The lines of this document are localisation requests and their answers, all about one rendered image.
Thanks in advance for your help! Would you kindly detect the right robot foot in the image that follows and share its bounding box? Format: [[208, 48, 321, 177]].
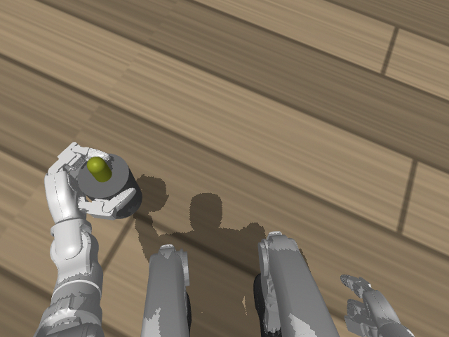
[[253, 273, 282, 337]]

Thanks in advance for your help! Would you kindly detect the left robot arm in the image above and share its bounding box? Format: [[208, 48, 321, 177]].
[[33, 218, 105, 337]]

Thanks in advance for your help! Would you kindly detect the right robot arm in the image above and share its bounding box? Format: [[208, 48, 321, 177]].
[[377, 323, 415, 337]]

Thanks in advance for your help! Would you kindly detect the left robot hand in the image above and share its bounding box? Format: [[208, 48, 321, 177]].
[[44, 142, 136, 224]]

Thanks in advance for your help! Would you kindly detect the bottle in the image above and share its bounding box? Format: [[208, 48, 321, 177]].
[[77, 154, 142, 219]]

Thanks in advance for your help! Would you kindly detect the right robot hand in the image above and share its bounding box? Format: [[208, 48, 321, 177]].
[[340, 275, 401, 337]]

